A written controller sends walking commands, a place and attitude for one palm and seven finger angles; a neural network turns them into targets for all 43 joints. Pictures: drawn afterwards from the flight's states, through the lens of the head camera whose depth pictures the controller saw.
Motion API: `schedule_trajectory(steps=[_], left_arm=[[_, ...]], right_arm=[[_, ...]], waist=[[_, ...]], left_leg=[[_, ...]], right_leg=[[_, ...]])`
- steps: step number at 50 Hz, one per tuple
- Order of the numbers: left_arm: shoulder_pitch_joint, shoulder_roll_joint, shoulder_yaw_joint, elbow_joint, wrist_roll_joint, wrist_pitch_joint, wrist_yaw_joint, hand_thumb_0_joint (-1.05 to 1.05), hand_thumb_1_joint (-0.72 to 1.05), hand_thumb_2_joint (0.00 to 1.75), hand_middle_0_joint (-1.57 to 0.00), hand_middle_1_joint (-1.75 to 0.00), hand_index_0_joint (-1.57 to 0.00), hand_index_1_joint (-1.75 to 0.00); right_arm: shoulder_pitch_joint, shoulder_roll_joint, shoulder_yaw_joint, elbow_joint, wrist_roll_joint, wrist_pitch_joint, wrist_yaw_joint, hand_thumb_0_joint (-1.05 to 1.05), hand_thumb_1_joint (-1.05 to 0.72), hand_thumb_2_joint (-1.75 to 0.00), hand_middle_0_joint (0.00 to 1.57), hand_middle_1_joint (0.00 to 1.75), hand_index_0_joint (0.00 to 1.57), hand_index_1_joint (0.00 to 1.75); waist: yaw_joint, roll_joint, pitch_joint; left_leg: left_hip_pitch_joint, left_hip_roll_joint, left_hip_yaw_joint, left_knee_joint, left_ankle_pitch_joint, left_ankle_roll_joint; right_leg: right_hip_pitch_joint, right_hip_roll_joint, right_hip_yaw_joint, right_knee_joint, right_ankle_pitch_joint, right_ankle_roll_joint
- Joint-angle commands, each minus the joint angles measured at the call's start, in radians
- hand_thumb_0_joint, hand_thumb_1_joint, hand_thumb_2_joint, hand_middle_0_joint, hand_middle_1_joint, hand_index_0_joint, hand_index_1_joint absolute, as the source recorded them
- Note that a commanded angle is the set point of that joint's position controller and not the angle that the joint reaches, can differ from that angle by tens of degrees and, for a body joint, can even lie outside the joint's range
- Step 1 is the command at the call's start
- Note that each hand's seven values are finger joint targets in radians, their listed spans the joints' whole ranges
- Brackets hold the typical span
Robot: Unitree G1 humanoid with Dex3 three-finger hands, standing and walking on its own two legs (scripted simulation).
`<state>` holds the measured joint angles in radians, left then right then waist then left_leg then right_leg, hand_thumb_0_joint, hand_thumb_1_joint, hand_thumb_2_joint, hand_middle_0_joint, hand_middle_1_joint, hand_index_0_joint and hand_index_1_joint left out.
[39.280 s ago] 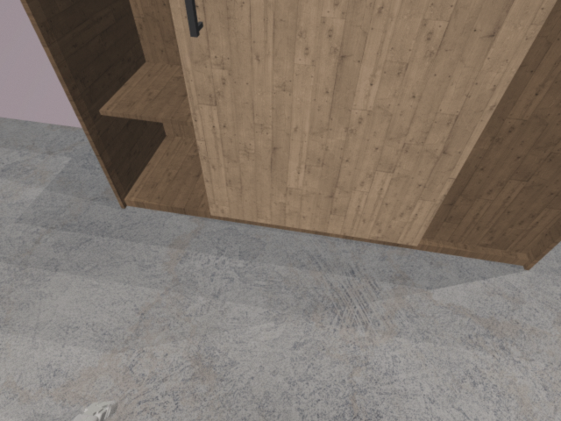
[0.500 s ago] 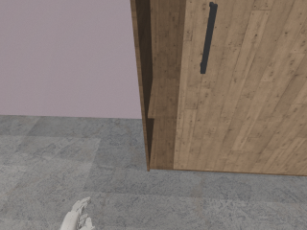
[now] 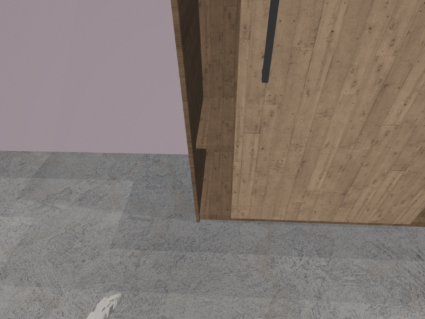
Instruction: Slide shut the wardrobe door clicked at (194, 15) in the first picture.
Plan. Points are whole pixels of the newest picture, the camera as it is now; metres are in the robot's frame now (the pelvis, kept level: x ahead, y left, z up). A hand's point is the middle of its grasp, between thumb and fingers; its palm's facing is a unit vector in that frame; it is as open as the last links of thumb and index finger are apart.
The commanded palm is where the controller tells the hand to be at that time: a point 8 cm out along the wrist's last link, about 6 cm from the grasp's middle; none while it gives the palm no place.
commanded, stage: stop stepping back and stand still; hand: right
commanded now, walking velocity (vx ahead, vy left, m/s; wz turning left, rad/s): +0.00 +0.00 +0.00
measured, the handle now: (269, 37) +0.77 -0.13 +0.23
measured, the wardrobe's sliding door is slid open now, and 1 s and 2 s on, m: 0.17 0.17 0.17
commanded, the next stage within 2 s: let the arm hang, fingers relaxed in 0.72 s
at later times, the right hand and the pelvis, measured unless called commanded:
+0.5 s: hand out of the picture +0.19 -0.33 +0.18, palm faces +0.48 +0.77 -0.42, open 7.4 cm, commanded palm +0.13 -0.35 +0.20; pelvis +0.00 -0.05 +0.00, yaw +0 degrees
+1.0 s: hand (376, 312) +0.18 -0.30 -0.07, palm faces +0.09 +0.93 -0.35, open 7.4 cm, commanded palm none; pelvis +0.02 -0.07 +0.01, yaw -2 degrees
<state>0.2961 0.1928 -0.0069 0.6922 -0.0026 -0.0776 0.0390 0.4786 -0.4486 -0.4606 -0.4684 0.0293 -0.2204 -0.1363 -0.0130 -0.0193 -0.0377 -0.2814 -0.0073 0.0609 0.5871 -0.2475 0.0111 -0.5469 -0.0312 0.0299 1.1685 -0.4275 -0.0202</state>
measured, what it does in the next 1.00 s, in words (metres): shifts its weight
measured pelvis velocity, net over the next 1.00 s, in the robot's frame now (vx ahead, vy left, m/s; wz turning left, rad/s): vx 0.02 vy -0.07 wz -0.03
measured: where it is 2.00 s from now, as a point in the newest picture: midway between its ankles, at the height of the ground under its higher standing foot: outside the picture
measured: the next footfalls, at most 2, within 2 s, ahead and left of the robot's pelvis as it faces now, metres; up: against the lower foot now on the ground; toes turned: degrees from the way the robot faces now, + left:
none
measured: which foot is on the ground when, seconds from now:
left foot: down 0.00-1.00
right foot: down 0.00-1.00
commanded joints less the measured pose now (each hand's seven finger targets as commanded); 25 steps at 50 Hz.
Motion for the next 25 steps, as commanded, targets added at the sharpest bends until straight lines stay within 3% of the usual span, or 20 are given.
schedule_trajectory(steps=[1,3,4,5,6,7,8,9,10,11,13,15,16,17,18,20,22,23,24,25], left_arm=[[-0.167,0.112,0.059,-0.189,-0.008,-0.066,0.035,0.0,0.9,0.9,-0.2,-0.3,-0.2,-0.3],[-0.164,0.109,0.048,-0.169,0.005,-0.086,0.058,0.0,0.9,0.9,-0.2,-0.3,-0.2,-0.3],[-0.15,0.115,0.044,-0.163,0.01,-0.101,0.067,0.0,0.9,0.9,-0.2,-0.3,-0.2,-0.3],[-0.142,0.149,0.048,-0.176,0.015,-0.118,0.07,0.0,0.9,0.9,-0.2,-0.3,-0.2,-0.3],[-0.142,0.162,0.051,-0.199,0.017,-0.129,0.066,0.0,0.9,0.9,-0.2,-0.3,-0.2,-0.3],[-0.134,0.13,0.047,-0.196,0.022,-0.143,0.057,0.0,0.9,0.9,-0.2,-0.3,-0.2,-0.3],[-0.117,0.111,0.048,-0.163,0.02,-0.152,0.046,0.0,0.9,0.9,-0.2,-0.3,-0.2,-0.3],[-0.127,0.113,0.048,-0.168,0.02,-0.149,0.031,0.0,0.9,0.9,-0.2,-0.3,-0.2,-0.3],[-0.135,0.109,0.045,-0.163,0.014,-0.143,0.018,0.0,0.9,0.9,-0.2,-0.3,-0.2,-0.3],[-0.143,0.108,0.045,-0.166,0.012,-0.144,0.015,0.0,0.9,0.9,-0.2,-0.3,-0.2,-0.3],[-0.149,0.105,0.035,-0.175,0.009,-0.123,0.007,0.0,0.9,0.9,-0.2,-0.3,-0.2,-0.3],[-0.156,0.109,0.042,-0.209,0.006,-0.089,0.003,0.0,0.9,0.9,-0.2,-0.3,-0.2,-0.3],[-0.153,0.104,0.048,-0.22,0.007,-0.073,0.007,0.0,0.9,0.9,-0.2,-0.3,-0.2,-0.3],[-0.155,0.113,0.06,-0.226,0.001,-0.059,0.008,0.0,0.9,0.9,-0.2,-0.3,-0.2,-0.3],[-0.148,0.12,0.062,-0.216,0.001,-0.055,0.012,0.0,0.9,0.9,-0.2,-0.3,-0.2,-0.3],[-0.139,0.107,0.047,-0.195,0.003,-0.067,0.016,0.0,0.9,0.9,-0.2,-0.3,-0.2,-0.3],[-0.146,0.111,0.046,-0.185,0.002,-0.074,0.036,0.0,0.9,0.9,-0.2,-0.3,-0.2,-0.3],[-0.147,0.125,0.049,-0.18,0.004,-0.075,0.041,0.0,0.9,0.9,-0.2,-0.3,-0.2,-0.3],[-0.163,0.142,0.049,-0.192,0.008,-0.081,0.043,0.0,0.9,0.9,-0.2,-0.3,-0.2,-0.3],[-0.171,0.138,0.042,-0.205,0.006,-0.092,0.042,0.0,0.9,0.9,-0.2,-0.3,-0.2,-0.3]], right_arm=[[-0.193,-0.119,-0.021,-0.207,0.007,-0.02,-0.005,0.0,-0.9,-0.9,0.2,0.3,0.2,0.3],[-0.207,-0.118,0.006,-0.266,-0.007,-0.036,-0.019,0.0,-0.9,-0.9,0.2,0.3,0.2,0.3],[-0.221,-0.126,0.006,-0.3,-0.009,-0.041,-0.028,0.0,-0.9,-0.9,0.2,0.3,0.2,0.3],[-0.254,-0.126,0.003,-0.37,-0.009,-0.057,-0.036,0.0,-0.9,-0.9,0.2,0.3,0.2,0.3],[-0.257,-0.146,-0.017,-0.429,-0.013,-0.069,-0.049,0.0,-0.9,-0.9,0.2,0.3,0.2,0.3],[-0.31,-0.178,-0.038,-0.474,-0.029,-0.086,-0.056,0.0,-0.9,-0.9,0.2,0.3,0.2,0.3],[-0.226,-0.191,-0.079,-0.346,-0.029,-0.081,-0.052,0.0,-0.9,-0.9,0.2,0.3,0.2,0.3],[-0.171,-0.181,-0.08,-0.354,-0.024,-0.069,-0.049,0.0,-0.9,-0.9,0.2,0.3,0.2,0.3],[-0.114,-0.18,-0.095,-0.332,-0.025,-0.059,-0.051,0.0,-0.9,-0.9,0.2,0.3,0.2,0.3],[-0.073,-0.181,-0.113,-0.337,-0.023,-0.059,-0.051,0.0,-0.9,-0.9,0.2,0.3,0.2,0.3],[0.046,-0.141,-0.108,-0.226,-0.018,-0.057,-0.048,0.0,-0.9,-0.9,0.2,0.3,0.2,0.3],[0.076,-0.118,-0.092,-0.151,-0.016,-0.051,-0.033,0.0,-0.9,-0.9,0.2,0.3,0.2,0.3],[0.107,-0.102,-0.078,-0.089,-0.013,-0.048,-0.026,0.0,-0.9,-0.9,0.2,0.3,0.2,0.3],[0.057,-0.135,-0.09,-0.108,-0.008,-0.045,-0.02,0.0,-0.9,-0.9,0.2,0.3,0.2,0.3],[0.01,-0.152,-0.103,-0.112,0.008,-0.043,-0.018,0.0,-0.9,-0.9,0.2,0.3,0.2,0.3],[-0.086,-0.151,-0.101,-0.148,0.001,-0.041,-0.025,0.0,-0.9,-0.9,0.2,0.3,0.2,0.3],[-0.059,-0.115,-0.062,-0.133,0.0,-0.032,-0.027,0.0,-0.9,-0.9,0.2,0.3,0.2,0.3],[-0.065,-0.102,-0.045,-0.162,0.0,-0.038,-0.025,0.0,-0.9,-0.9,0.2,0.3,0.2,0.3],[-0.103,-0.1,-0.032,-0.23,-0.002,-0.051,-0.026,0.0,-0.9,-0.9,0.2,0.3,0.2,0.3],[-0.148,-0.12,-0.041,-0.295,-0.013,-0.066,-0.034,0.0,-0.9,-0.9,0.2,0.3,0.2,0.3]], waist=[[0.047,0.234,0.042],[0.045,0.07,0.021],[0.048,-0.065,0.01],[0.041,-0.277,-0.009],[0.029,-0.489,0.012],[0.039,-0.394,0.049],[0.039,-0.214,0.058],[0.029,-0.205,0.037],[0.022,-0.196,0.028],[0.013,-0.244,0.0],[0.009,-0.24,0.001],[0.013,-0.123,0.028],[0.011,0.014,0.053],[0.023,0.17,0.053],[0.024,0.224,0.071],[0.034,0.27,-0.018],[0.047,0.191,-0.003],[0.048,0.047,-0.004],[0.038,-0.153,0.013],[0.024,-0.283,0.016]], left_leg=[[-0.284,0.264,-0.242,-0.334,-0.445,0.161],[-0.325,0.219,-0.148,-0.207,-0.457,0.137],[-0.285,0.164,-0.104,-0.09,-0.411,0.108],[-0.264,0.092,-0.056,0.12,-0.342,0.069],[-0.345,-0.006,0.028,0.359,-0.34,0.011],[-0.316,-0.025,-0.056,0.493,-0.301,0.007],[-0.304,0.014,-0.082,0.513,-0.23,0.003],[-0.251,0.041,-0.087,0.452,-0.201,-0.005],[-0.164,0.045,-0.064,0.34,-0.187,-0.011],[-0.085,0.035,-0.03,0.222,-0.173,-0.016],[0.123,0.012,0.008,0.006,-0.131,-0.012],[0.272,0.021,-0.012,-0.137,-0.122,0.01],[0.219,0.099,-0.151,-0.254,-0.206,0.053],[0.106,0.251,-0.399,-0.387,-0.351,0.13],[-0.004,0.339,-0.468,-0.435,-0.301,0.171],[-0.051,0.289,-0.32,-0.366,-0.274,0.144],[-0.188,0.204,-0.174,-0.259,-0.336,0.085],[-0.183,0.16,-0.142,-0.162,-0.308,0.063],[-0.157,0.076,-0.091,-0.027,-0.238,0.027],[-0.093,0.011,-0.034,0.095,-0.172,-0.007]], right_leg=[[0.182,-0.093,0.016,-0.182,0.072,-0.015],[0.411,-0.031,-0.055,-0.511,0.055,-0.024],[0.453,0.006,-0.075,-0.651,0.039,-0.016],[0.457,-0.064,0.065,-0.826,-0.084,-0.032],[0.452,-0.257,0.377,-0.954,-0.091,-0.083],[0.327,-0.3,0.48,-1.011,-0.058,-0.147],[0.312,-0.281,0.444,-0.994,0.03,-0.151],[0.295,-0.258,0.402,-0.942,0.148,-0.145],[0.265,-0.229,0.296,-0.902,0.225,-0.131],[0.267,-0.188,0.189,-0.877,0.255,-0.109],[0.117,-0.16,0.107,-0.858,0.08,-0.083],[-0.041,-0.085,0.039,-0.8,-0.143,-0.041],[-0.053,-0.02,-0.006,-0.634,-0.12,-0.019],[-0.024,0.027,-0.032,-0.407,-0.044,0.002],[0.036,0.021,-0.028,-0.263,0.022,0.009],[0.183,-0.015,-0.002,-0.377,0.058,-0.008],[0.382,-0.017,-0.016,-0.6,0.121,-0.015],[0.407,-0.022,0.012,-0.702,0.097,-0.016],[0.354,-0.103,0.157,-0.855,0.005,-0.04],[0.278,-0.194,0.303,-0.981,-0.082,-0.071]])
